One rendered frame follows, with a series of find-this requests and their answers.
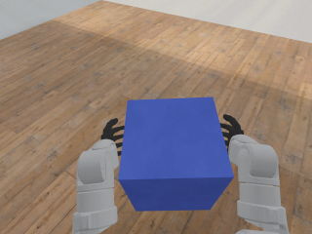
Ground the left robot forearm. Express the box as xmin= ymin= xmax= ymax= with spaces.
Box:
xmin=72 ymin=138 xmax=119 ymax=234

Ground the right robot forearm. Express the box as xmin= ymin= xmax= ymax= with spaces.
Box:
xmin=228 ymin=135 xmax=290 ymax=234

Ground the robot right hand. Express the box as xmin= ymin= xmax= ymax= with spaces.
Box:
xmin=219 ymin=114 xmax=244 ymax=154

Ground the robot left hand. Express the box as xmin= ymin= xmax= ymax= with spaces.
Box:
xmin=100 ymin=118 xmax=125 ymax=156

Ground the carton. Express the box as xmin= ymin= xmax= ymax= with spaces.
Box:
xmin=118 ymin=97 xmax=234 ymax=212

